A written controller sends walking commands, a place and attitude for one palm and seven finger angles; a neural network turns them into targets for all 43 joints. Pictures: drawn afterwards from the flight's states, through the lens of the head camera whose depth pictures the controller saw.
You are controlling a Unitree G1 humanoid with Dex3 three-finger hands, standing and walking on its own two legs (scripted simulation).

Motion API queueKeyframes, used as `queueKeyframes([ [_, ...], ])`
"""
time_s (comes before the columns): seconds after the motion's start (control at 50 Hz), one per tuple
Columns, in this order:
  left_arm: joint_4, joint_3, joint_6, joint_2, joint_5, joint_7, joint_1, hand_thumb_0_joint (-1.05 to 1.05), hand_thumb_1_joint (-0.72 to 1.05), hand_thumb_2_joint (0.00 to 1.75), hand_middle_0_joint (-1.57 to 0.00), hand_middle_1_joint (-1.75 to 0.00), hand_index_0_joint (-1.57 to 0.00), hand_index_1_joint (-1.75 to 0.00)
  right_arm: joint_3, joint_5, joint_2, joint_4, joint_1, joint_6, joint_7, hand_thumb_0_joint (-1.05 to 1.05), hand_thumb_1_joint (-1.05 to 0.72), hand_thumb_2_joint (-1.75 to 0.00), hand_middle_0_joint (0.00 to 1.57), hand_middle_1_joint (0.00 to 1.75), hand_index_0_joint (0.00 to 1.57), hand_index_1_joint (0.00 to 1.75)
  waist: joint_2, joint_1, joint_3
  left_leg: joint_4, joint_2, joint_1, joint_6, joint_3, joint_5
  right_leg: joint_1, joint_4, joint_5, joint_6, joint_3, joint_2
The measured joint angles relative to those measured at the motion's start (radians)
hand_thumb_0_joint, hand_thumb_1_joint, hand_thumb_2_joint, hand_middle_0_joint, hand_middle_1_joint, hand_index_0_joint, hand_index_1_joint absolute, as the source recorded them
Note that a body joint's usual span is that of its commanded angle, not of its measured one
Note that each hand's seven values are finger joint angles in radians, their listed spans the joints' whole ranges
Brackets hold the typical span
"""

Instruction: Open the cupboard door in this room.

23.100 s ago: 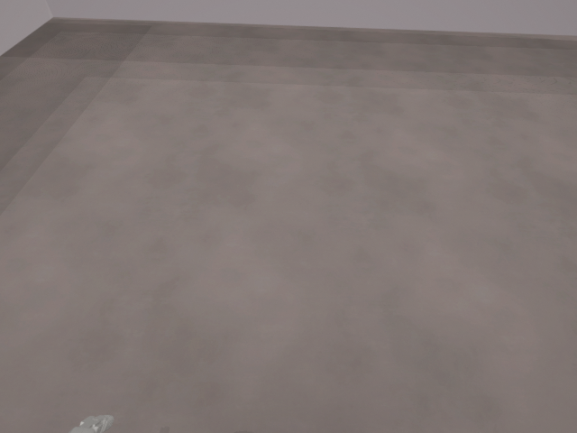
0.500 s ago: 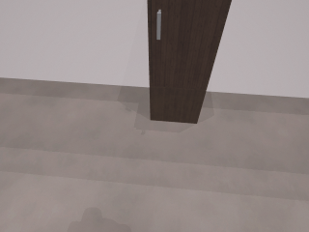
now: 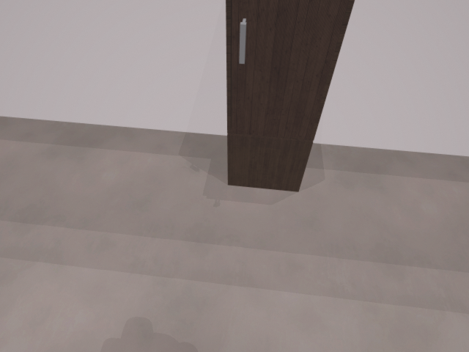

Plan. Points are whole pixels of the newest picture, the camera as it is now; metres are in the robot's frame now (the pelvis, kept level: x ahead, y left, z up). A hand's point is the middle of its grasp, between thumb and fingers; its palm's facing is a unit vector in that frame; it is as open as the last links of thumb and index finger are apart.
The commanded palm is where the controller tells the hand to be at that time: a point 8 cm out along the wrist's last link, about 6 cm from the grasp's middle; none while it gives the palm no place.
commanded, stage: look at it before walking up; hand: left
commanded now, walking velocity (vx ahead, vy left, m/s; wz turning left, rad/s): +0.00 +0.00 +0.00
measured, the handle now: (243, 41) +1.03 +0.04 +0.06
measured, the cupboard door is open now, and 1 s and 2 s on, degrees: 0 0 0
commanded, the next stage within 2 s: take the last steps up to it in 0.44 s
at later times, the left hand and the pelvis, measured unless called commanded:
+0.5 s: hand out of the picture -0.02 +0.17 -0.17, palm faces +0.04 -0.98 -0.21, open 7.3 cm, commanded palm none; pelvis +0.00 +0.00 +0.00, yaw +0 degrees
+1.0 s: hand out of the picture +0.05 +0.19 -0.19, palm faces -0.06 -0.99 -0.14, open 7.4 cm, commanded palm none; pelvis +0.06 +0.02 -0.01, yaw -5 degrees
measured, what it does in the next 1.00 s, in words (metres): lifts its right foot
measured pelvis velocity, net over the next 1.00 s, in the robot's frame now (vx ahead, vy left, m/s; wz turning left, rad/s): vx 0.06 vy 0.02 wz -0.10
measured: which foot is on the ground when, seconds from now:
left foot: down 0.00-1.00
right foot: down 0.00-0.86, up 0.88-1.00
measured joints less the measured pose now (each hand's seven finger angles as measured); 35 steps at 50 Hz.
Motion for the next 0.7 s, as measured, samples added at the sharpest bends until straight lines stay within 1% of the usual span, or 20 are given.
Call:
queueKeyframes([
  [0.38,-0.02,0.008,-0.001,0.03,0.0,-0.004,-0.034,0.0,0.91,0.9,-0.2,-0.3,-0.2,-0.3,0.004,0.0,0.002,0.001,0.007,-0.002,0.006,0.0,-0.91,-0.89,0.19,0.3,0.2,0.3,0.006,-0.007,0.011,-0.006,0.001,0.004,0.0,0.0,0.005,0.004,-0.007,0.006,-0.001,0.0,0.002],
  [0.6,-0.025,0.01,-0.002,0.05,0.001,-0.008,-0.049,0.0,0.91,0.9,-0.2,-0.3,-0.2,-0.3,0.002,0.0,-0.013,-0.008,-0.012,-0.005,0.008,0.0,-0.9,-0.89,0.19,0.3,0.2,0.3,0.001,-0.005,0.011,-0.01,-0.001,0.007,0.004,0.001,0.009,0.01,-0.017,0.014,0.002,0.001,0.001],
  [0.64,-0.024,0.012,0.0,0.051,0.0,-0.007,-0.047,0.0,0.91,0.9,-0.2,-0.3,-0.2,-0.3,0.0,-0.003,-0.015,-0.01,-0.015,-0.004,0.007,0.0,-0.9,-0.89,0.19,0.3,0.2,0.3,0.001,-0.005,0.007,0.0,0.002,0.002,0.004,0.002,0.003,0.007,-0.013,0.012,0.003,0.003,0.002],
  [0.7,-0.021,0.019,0.009,0.049,0.002,-0.017,-0.034,0.0,0.91,0.9,-0.2,-0.3,-0.2,-0.3,-0.007,-0.01,-0.014,-0.017,-0.011,0.002,0.011,0.0,-0.9,-0.89,0.19,0.3,0.2,0.3,0.004,-0.004,-0.002,0.057,0.015,-0.02,0.004,0.005,-0.031,-0.007,0.021,-0.009,0.001,0.009,0.008],
])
